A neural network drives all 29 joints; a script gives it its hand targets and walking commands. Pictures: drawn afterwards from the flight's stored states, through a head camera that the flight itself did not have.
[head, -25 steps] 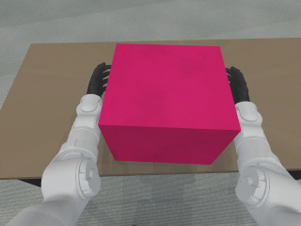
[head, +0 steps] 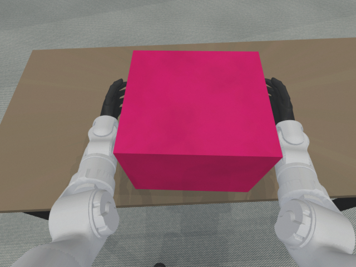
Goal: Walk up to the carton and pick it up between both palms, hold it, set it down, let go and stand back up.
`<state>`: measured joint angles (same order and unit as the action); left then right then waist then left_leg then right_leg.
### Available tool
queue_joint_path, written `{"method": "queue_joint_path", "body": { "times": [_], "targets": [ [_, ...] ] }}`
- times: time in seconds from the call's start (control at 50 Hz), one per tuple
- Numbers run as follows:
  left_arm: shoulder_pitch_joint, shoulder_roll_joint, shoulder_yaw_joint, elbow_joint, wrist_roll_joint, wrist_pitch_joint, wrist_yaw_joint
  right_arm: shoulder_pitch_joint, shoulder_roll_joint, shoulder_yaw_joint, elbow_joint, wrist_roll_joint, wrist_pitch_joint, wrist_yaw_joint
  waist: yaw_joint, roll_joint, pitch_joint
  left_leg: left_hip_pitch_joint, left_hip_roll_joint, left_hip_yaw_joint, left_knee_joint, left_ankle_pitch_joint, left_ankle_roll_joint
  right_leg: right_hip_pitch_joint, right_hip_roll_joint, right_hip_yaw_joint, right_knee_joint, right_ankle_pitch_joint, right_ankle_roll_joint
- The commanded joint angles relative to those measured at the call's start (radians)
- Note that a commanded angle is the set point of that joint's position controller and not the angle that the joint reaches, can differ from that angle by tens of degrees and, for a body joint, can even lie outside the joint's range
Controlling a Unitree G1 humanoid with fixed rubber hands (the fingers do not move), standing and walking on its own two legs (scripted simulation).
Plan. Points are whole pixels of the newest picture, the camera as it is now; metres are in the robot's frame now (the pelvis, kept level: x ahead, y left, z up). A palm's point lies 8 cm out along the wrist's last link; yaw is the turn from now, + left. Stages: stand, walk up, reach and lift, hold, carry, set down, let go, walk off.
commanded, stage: set down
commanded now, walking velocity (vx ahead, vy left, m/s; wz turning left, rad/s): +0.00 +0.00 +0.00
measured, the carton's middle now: (193, 124) +0.43 +0.02 +0.02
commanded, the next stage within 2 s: none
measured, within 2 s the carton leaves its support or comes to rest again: neither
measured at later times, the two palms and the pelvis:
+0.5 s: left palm (113, 111) +0.45 +0.20 +0.04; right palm (278, 114) +0.45 -0.18 +0.04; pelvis +0.00 +0.00 -0.01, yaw -2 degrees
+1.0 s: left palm (98, 100) +0.45 +0.23 +0.08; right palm (311, 100) +0.46 -0.23 +0.09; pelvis -0.04 -0.01 -0.04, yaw -2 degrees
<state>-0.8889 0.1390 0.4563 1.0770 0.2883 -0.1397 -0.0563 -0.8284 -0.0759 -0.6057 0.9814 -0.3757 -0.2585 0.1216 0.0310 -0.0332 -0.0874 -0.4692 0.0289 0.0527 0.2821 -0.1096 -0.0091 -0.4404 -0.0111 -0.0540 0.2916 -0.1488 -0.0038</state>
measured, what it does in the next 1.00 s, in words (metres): stands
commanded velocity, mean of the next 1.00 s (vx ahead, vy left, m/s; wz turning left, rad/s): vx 0.00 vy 0.00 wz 0.00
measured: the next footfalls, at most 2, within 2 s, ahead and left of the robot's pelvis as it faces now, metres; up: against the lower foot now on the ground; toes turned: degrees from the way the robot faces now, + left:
none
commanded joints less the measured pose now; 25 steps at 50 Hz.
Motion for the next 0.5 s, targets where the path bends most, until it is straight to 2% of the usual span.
{"method": "queue_joint_path", "body": {
  "times": [0.0,0.14,0.18,0.24,0.26,0.28,0.3,0.32,0.34,0.4,0.44,0.48],
  "targets": [
    [-0.486,-0.471,-0.135,-0.026,0.018,-0.024,-0.025,-0.428,0.456,0.196,0.04,-0.05,0.018,0.052,-0.011,0.014,-0.496,0.343,-0.008,0.059,0.05,0.281,0.006,0.175,-0.003,-0.043,0.012,0.273,0.065],
    [-0.47,-0.394,-0.105,-0.01,0.02,-0.039,-0.012,-0.413,0.386,0.183,0.05,-0.039,0.014,0.041,0.005,0.017,-0.495,0.365,-0.005,0.061,0.064,0.315,0.0,0.149,0.008,-0.045,0.017,0.257,0.061],
    [-0.472,-0.323,-0.084,-0.012,0.019,-0.038,0.005,-0.407,0.31,0.169,0.052,-0.029,0.021,0.029,0.005,0.013,-0.49,0.364,-0.007,0.066,0.063,0.307,0.005,0.141,0.008,-0.038,0.016,0.241,0.064],
    [-0.484,-0.202,-0.086,-0.027,-0.01,-0.046,0.052,-0.409,0.145,0.146,0.066,0.011,0.014,0.0,0.005,0.032,-0.555,0.417,0.002,0.063,0.093,0.369,-0.012,0.067,0.023,-0.044,0.013,0.213,0.053],
    [-0.487,-0.151,-0.113,-0.032,-0.038,-0.05,0.077,-0.419,0.072,0.168,0.077,0.054,0.009,-0.015,0.01,0.053,-0.594,0.438,0.006,0.058,0.115,0.414,-0.024,0.035,0.032,-0.044,0.014,0.215,0.044],
    [-0.514,0.016,-0.175,-0.074,-0.124,-0.071,0.121,-0.42,-0.131,0.177,0.13,0.143,-0.024,-0.048,0.016,0.09,-0.762,0.431,0.006,0.067,0.149,0.495,-0.046,-0.007,0.038,-0.042,0.026,0.247,0.03],
    [-0.545,0.043,-0.261,-0.054,-0.212,-0.079,0.16,-0.497,-0.156,0.275,0.119,0.259,-0.023,-0.072,0.023,0.111,-0.828,0.396,0.006,0.053,0.188,0.541,-0.053,-0.035,0.055,-0.023,0.025,0.272,0.01],
    [-0.546,0.064,-0.304,-0.015,-0.275,-0.081,0.174,-0.514,-0.169,0.34,0.162,0.32,-0.011,-0.083,0.024,0.107,-0.848,0.387,0.008,0.044,0.213,0.543,-0.051,-0.053,0.06,-0.017,0.03,0.288,0.006],
    [-0.563,0.102,-0.331,0.033,-0.327,-0.086,0.179,-0.542,-0.187,0.381,0.158,0.36,-0.004,-0.088,0.019,0.101,-0.858,0.384,0.015,0.035,0.236,0.542,-0.052,-0.049,0.061,-0.013,0.046,0.316,0.003],
    [-0.598,0.2,-0.398,0.218,-0.462,-0.123,0.158,-0.62,-0.292,0.492,0.209,0.477,0.007,-0.116,0.019,0.029,-0.843,0.277,0.009,0.023,0.288,0.469,-0.055,0.034,0.057,-0.006,0.116,0.402,0.019],
    [-0.619,0.251,-0.431,0.269,-0.511,-0.159,0.141,-0.648,-0.34,0.556,0.245,0.559,-0.003,-0.135,0.034,0.003,-0.864,0.191,0.001,0.029,0.293,0.442,-0.059,0.082,0.053,-0.006,0.165,0.468,0.036],
    [-0.636,0.307,-0.449,0.298,-0.536,-0.191,0.129,-0.664,-0.382,0.596,0.271,0.617,-0.019,-0.147,0.036,0.001,-0.938,0.156,0.001,0.035,0.308,0.484,-0.07,0.089,0.052,-0.009,0.199,0.53,0.05]
  ]
}}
